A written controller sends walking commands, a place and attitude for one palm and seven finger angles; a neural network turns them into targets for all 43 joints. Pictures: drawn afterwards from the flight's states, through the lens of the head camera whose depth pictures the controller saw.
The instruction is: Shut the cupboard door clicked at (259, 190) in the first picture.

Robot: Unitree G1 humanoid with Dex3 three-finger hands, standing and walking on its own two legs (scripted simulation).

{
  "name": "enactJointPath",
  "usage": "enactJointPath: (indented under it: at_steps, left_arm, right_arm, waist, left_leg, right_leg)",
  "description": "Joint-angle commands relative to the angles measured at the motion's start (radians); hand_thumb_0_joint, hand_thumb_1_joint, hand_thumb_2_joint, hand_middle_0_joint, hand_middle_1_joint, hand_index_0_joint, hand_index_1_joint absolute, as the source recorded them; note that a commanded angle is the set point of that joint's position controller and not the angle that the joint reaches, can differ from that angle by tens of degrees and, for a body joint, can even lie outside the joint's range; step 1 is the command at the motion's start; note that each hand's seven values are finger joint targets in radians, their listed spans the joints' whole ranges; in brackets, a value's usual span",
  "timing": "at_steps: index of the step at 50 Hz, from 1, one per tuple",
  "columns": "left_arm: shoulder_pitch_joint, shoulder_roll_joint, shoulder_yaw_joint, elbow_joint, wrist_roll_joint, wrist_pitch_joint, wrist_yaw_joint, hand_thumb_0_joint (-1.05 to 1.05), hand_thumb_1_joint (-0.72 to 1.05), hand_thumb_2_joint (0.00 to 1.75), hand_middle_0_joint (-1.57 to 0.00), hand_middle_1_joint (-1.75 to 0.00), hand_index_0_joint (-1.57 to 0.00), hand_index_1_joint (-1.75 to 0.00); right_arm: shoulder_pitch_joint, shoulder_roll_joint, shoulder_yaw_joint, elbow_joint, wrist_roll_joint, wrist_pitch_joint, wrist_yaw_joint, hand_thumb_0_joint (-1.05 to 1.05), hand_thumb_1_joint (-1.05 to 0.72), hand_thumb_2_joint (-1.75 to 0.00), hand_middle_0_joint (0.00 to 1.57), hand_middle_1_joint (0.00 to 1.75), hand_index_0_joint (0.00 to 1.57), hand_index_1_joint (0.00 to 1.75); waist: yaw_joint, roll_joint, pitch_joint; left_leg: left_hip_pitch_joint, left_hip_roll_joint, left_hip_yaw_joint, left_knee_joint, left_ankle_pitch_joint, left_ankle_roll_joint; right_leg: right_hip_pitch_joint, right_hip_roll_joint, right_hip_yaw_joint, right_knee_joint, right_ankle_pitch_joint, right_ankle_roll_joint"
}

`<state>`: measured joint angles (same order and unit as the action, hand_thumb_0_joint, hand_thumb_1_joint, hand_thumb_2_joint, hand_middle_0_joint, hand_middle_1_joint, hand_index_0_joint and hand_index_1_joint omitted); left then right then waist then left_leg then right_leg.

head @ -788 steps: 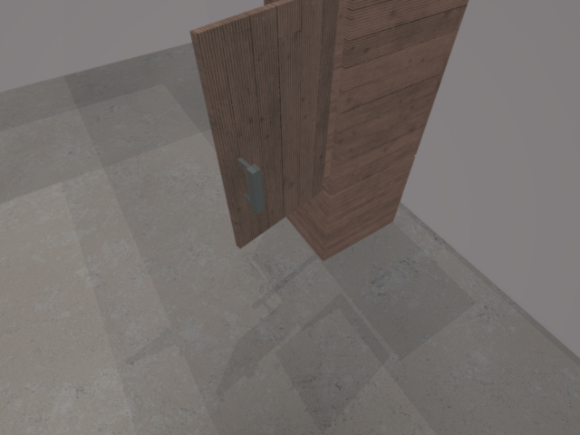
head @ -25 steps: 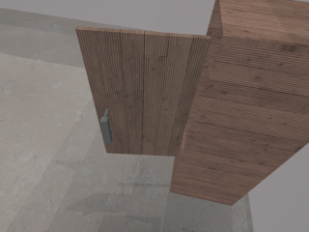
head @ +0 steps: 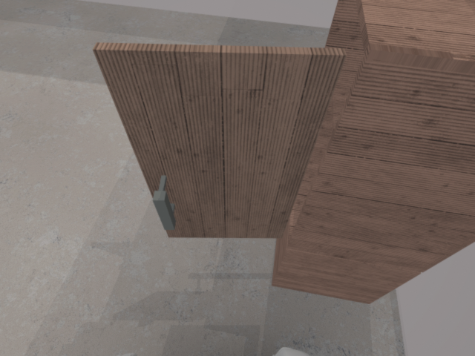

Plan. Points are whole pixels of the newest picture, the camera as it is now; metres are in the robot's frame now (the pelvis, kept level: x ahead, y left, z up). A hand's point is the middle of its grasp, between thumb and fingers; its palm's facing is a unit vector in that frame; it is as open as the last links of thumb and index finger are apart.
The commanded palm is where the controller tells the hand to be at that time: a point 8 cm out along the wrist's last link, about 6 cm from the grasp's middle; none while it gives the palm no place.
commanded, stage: come to a stop and stand still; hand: left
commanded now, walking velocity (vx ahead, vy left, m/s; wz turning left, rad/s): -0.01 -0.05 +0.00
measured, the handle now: (166, 203) +0.42 +0.18 -0.09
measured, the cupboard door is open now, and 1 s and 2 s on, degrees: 100 100 100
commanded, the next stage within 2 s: look again from close up in 0.72 s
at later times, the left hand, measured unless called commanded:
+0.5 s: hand out of the picture -0.04 +0.15 -0.16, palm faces +0.02 -0.97 -0.24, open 7.3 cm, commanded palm none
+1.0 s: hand out of the picture -0.07 +0.15 -0.16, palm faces +0.04 -0.98 -0.19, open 7.4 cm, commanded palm none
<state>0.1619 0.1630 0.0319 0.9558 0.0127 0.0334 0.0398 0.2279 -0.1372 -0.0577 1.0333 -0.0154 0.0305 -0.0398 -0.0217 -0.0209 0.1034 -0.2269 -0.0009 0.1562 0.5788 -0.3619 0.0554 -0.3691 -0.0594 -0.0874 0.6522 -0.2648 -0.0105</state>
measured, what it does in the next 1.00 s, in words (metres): steps on the spot: right foot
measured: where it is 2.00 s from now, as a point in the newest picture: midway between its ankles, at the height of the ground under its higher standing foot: outside the picture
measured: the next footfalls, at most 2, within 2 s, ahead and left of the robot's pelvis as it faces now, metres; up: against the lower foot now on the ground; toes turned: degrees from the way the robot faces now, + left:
right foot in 0.16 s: +0.00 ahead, -0.14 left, +0.00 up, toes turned +0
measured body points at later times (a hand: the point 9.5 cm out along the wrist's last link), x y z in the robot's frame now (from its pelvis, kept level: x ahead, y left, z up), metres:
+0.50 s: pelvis -0.07 -0.03 +0.00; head -0.07 -0.05 +0.45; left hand -0.04 +0.20 -0.14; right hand +0.00 -0.26 -0.15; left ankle -0.03 +0.08 -0.73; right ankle -0.04 -0.14 -0.73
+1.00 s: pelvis -0.06 -0.02 +0.01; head -0.05 -0.03 +0.46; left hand -0.07 +0.20 -0.14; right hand -0.10 -0.23 -0.15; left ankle -0.02 +0.08 -0.73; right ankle -0.04 -0.14 -0.73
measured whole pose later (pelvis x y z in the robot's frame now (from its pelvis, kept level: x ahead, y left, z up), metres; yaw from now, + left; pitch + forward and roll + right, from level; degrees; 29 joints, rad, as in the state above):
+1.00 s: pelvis -0.06 -0.02 +0.01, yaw +1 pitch +0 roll +1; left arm 0.31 0.13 -0.01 1.07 0.01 0.00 0.03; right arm 0.37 -0.12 0.00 1.11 -0.02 0.00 -0.01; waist -0.01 0.01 0.03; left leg -0.27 -0.01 0.08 0.45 -0.18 0.03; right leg -0.26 -0.02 -0.02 0.49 -0.23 0.00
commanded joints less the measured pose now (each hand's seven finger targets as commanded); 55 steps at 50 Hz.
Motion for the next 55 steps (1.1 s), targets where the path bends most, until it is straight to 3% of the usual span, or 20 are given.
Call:
enactJointPath:
  at_steps: [1, 4, 5, 6, 7, 8, 9, 10, 12, 13, 14, 16, 18, 20, 23, 26, 29, 35, 46, 55]
  left_arm:
    - [0.044, 0.067, 0.038, -0.067, 0.01, 0.013, 0.001, 0.0, 0.9, 0.9, -0.2, -0.3, -0.2, -0.3]
    - [0.072, 0.051, 0.032, -0.059, 0.006, 0.008, -0.002, 0.0, 0.9, 0.9, -0.2, -0.3, -0.2, -0.3]
    - [0.133, 0.115, 0.022, 0.004, -0.01, -0.018, 0.024, 0.0, 0.9, 0.9, -0.2, -0.3, -0.2, -0.3]
    - [0.135, 0.111, 0.02, -0.065, -0.005, -0.03, 0.019, 0.0, 0.9, 0.9, -0.2, -0.3, -0.2, -0.3]
    - [0.149, 0.115, 0.026, -0.066, 0.005, -0.054, 0.011, 0.0, 0.9, 0.9, -0.2, -0.3, -0.2, -0.3]
    - [0.132, 0.165, 0.025, -0.046, 0.009, -0.07, 0.016, 0.0, 0.9, 0.9, -0.2, -0.3, -0.2, -0.3]
    - [0.136, 0.159, 0.012, -0.051, 0.013, -0.076, 0.018, 0.0, 0.9, 0.9, -0.2, -0.3, -0.2, -0.3]
    - [0.125, 0.167, 0.002, -0.053, 0.024, -0.078, 0.015, 0.0, 0.9, 0.9, -0.2, -0.3, -0.2, -0.3]
    - [0.081, 0.157, 0.006, -0.058, 0.008, -0.066, 0.015, 0.0, 0.9, 0.9, -0.2, -0.3, -0.2, -0.3]
    - [0.087, 0.131, 0.0, -0.06, -0.001, -0.054, 0.015, 0.0, 0.9, 0.9, -0.2, -0.3, -0.2, -0.3]
    - [0.093, 0.112, -0.006, -0.051, -0.002, -0.042, 0.015, 0.0, 0.9, 0.9, -0.2, -0.3, -0.2, -0.3]
    - [0.129, 0.095, -0.016, -0.031, 0.001, -0.028, 0.008, 0.0, 0.9, 0.9, -0.2, -0.3, -0.2, -0.3]
    - [0.135, 0.113, -0.022, -0.024, 0.007, -0.037, -0.001, 0.0, 0.9, 0.9, -0.2, -0.3, -0.2, -0.3]
    - [0.112, 0.137, -0.018, -0.03, 0.007, -0.039, -0.003, 0.0, 0.9, 0.9, -0.2, -0.3, -0.2, -0.3]
    - [0.106, 0.152, -0.007, -0.044, 0.009, -0.035, -0.002, 0.0, 0.9, 0.9, -0.2, -0.3, -0.2, -0.3]
    - [0.116, 0.149, 0.0, -0.042, 0.008, -0.035, -0.004, 0.0, 0.9, 0.9, -0.2, -0.3, -0.2, -0.3]
    - [0.145, 0.134, -0.002, -0.025, 0.003, -0.041, -0.008, 0.0, 0.9, 0.9, -0.2, -0.3, -0.2, -0.3]
    - [0.185, 0.114, -0.003, 0.014, 0.002, -0.044, -0.01, 0.0, 0.9, 0.9, -0.2, -0.3, -0.2, -0.3]
    - [0.21, 0.073, -0.015, 0.075, 0.001, -0.054, -0.009, 0.0, 0.9, 0.9, -0.2, -0.3, -0.2, -0.3]
    - [0.211, 0.056, -0.024, 0.109, 0.003, -0.065, -0.005, 0.0, 0.9, 0.9, -0.2, -0.3, -0.2, -0.3]
  right_arm:
    - [0.081, -0.161, -0.022, -0.042, -0.02, -0.023, -0.017, 0.0, -0.9, -0.9, 0.2, 0.3, 0.2, 0.3]
    - [-0.002, -0.175, -0.02, -0.066, -0.023, -0.021, -0.011, 0.0, -0.9, -0.9, 0.2, 0.3, 0.2, 0.3]
    - [-0.02, -0.251, -0.04, -0.085, 0.011, -0.048, 0.0, 0.0, -0.9, -0.9, 0.2, 0.3, 0.2, 0.3]
    - [-0.013, -0.187, -0.024, -0.145, 0.005, -0.043, 0.017, 0.0, -0.9, -0.9, 0.2, 0.3, 0.2, 0.3]
    - [-0.025, -0.15, -0.012, -0.17, -0.003, -0.041, 0.022, 0.0, -0.9, -0.9, 0.2, 0.3, 0.2, 0.3]
    - [0.015, -0.083, 0.003, -0.161, 0.0, -0.043, 0.022, 0.0, -0.9, -0.9, 0.2, 0.3, 0.2, 0.3]
    - [0.031, -0.07, 0.009, -0.165, 0.004, -0.043, 0.021, 0.0, -0.9, -0.9, 0.2, 0.3, 0.2, 0.3]
    - [0.061, -0.053, 0.008, -0.165, 0.003, -0.049, 0.022, 0.0, -0.9, -0.9, 0.2, 0.3, 0.2, 0.3]
    - [0.132, -0.11, 0.001, -0.115, -0.001, -0.049, 0.025, 0.0, -0.9, -0.9, 0.2, 0.3, 0.2, 0.3]
    - [0.11, -0.147, -0.001, -0.122, -0.001, -0.053, 0.021, 0.0, -0.9, -0.9, 0.2, 0.3, 0.2, 0.3]
    - [0.078, -0.155, 0.003, -0.126, 0.0, -0.05, 0.016, 0.0, -0.9, -0.9, 0.2, 0.3, 0.2, 0.3]
    - [-0.005, -0.153, 0.01, -0.142, 0.0, -0.039, 0.016, 0.0, -0.9, -0.9, 0.2, 0.3, 0.2, 0.3]
    - [-0.01, -0.128, 0.017, -0.145, -0.001, -0.027, 0.024, 0.0, -0.9, -0.9, 0.2, 0.3, 0.2, 0.3]
    - [0.046, -0.12, 0.016, -0.124, -0.004, -0.017, 0.03, 0.0, -0.9, -0.9, 0.2, 0.3, 0.2, 0.3]
    - [0.1, -0.119, 0.014, -0.1, -0.008, -0.012, 0.035, 0.0, -0.9, -0.9, 0.2, 0.3, 0.2, 0.3]
    - [0.125, -0.113, 0.018, -0.087, -0.011, -0.016, 0.036, 0.0, -0.9, -0.9, 0.2, 0.3, 0.2, 0.3]
    - [0.127, -0.111, 0.026, -0.075, -0.01, -0.028, 0.032, 0.0, -0.9, -0.9, 0.2, 0.3, 0.2, 0.3]
    - [0.151, -0.111, 0.032, -0.031, -0.01, -0.039, 0.029, 0.0, -0.9, -0.9, 0.2, 0.3, 0.2, 0.3]
    - [0.184, -0.097, 0.04, 0.034, -0.003, -0.055, 0.021, 0.0, -0.9, -0.9, 0.2, 0.3, 0.2, 0.3]
    - [0.163, -0.088, 0.04, 0.049, 0.004, -0.068, 0.016, 0.0, -0.9, -0.9, 0.2, 0.3, 0.2, 0.3]
  waist:
    - [-0.001, 0.185, -0.088]
    - [0.025, 0.17, -0.104]
    - [0.038, 0.152, -0.265]
    - [0.06, 0.051, -0.24]
    - [0.057, 0.042, -0.23]
    - [0.024, -0.154, -0.203]
    - [0.018, -0.124, -0.194]
    - [-0.015, -0.018, -0.139]
    - [-0.041, -0.014, -0.219]
    - [-0.014, 0.041, -0.221]
    - [0.0, 0.112, -0.171]
    - [0.033, 0.057, -0.017]
    - [0.02, -0.013, 0.051]
    - [-0.011, -0.072, 0.04]
    - [-0.022, -0.07, 0.011]
    - [-0.02, -0.058, 0.002]
    - [-0.003, 0.011, -0.016]
    - [0.016, 0.031, -0.011]
    - [0.024, 0.053, -0.019]
    - [0.021, 0.022, -0.04]
  left_leg:
    - [0.05, 0.362, -0.3, -0.213, 0.824, 0.153]
    - [0.072, 0.326, -0.235, -0.161, 0.783, 0.148]
    - [0.155, 0.317, -0.231, 0.036, 1.011, 0.084]
    - [0.04, 0.25, -0.162, 0.037, 0.665, 0.05]
    - [-0.023, 0.123, -0.1, 0.12, 0.434, 0.001]
    - [-0.147, 0.056, -0.081, 0.19, 0.081, -0.037]
    - [-0.148, 0.027, -0.114, 0.183, -0.116, -0.046]
    - [-0.086, -0.018, -0.093, 0.019, -0.032, -0.054]
    - [0.101, 0.061, -0.117, -0.058, 0.396, -0.028]
    - [0.125, 0.142, -0.188, -0.03, 0.564, 0.008]
    - [0.091, 0.181, -0.223, -0.08, 0.583, 0.034]
    - [-0.055, 0.164, -0.228, -0.161, 0.231, 0.038]
    - [-0.069, 0.089, -0.174, -0.159, -0.012, -0.008]
    - [0.012, 0.052, -0.133, -0.113, -0.036, -0.028]
    - [0.051, 0.043, -0.122, -0.096, -0.052, -0.031]
    - [0.03, 0.042, -0.132, -0.108, -0.04, -0.03]
    - [-0.024, 0.06, -0.163, -0.176, -0.044, -0.024]
    - [-0.093, 0.073, -0.2, -0.233, -0.089, -0.023]
    - [-0.102, 0.105, -0.246, -0.301, -0.092, -0.017]
    - [-0.022, 0.105, -0.224, -0.282, 0.062, -0.016]
  right_leg:
    - [-0.058, 0.037, 0.097, 0.335, -0.244, 0.009]
    - [-0.018, 0.022, 0.097, 0.241, -0.225, 0.011]
    - [-0.004, -0.021, 0.129, 0.131, -0.156, -0.016]
    - [0.09, 0.01, 0.097, -0.036, 0.006, -0.018]
    - [0.186, -0.069, 0.233, -0.13, 0.389, -0.053]
    - [0.247, -0.193, 0.351, -0.14, 0.689, -0.123]
    - [0.248, -0.215, 0.327, -0.122, 0.832, -0.182]
    - [0.195, -0.167, 0.229, -0.07, 0.857, -0.133]
    - [0.157, -0.053, 0.162, 0.009, 0.556, -0.059]
    - [0.103, -0.013, 0.125, -0.007, 0.316, -0.025]
    - [0.094, 0.016, 0.103, -0.026, 0.112, -0.009]
    - [0.077, 0.021, 0.119, -0.119, -0.068, -0.012]
    - [0.003, -0.024, 0.206, -0.248, -0.137, -0.038]
    - [-0.097, -0.055, 0.257, -0.33, -0.323, -0.057]
    - [-0.151, -0.058, 0.252, -0.374, -0.442, -0.051]
    - [-0.143, -0.051, 0.234, -0.354, -0.417, -0.048]
    - [-0.056, -0.03, 0.212, -0.311, -0.323, -0.042]
    - [0.01, -0.028, 0.203, -0.301, -0.31, -0.043]
    - [0.074, -0.017, 0.16, -0.266, -0.157, -0.038]
    - [0.1, -0.03, 0.155, -0.266, 0.01, -0.03]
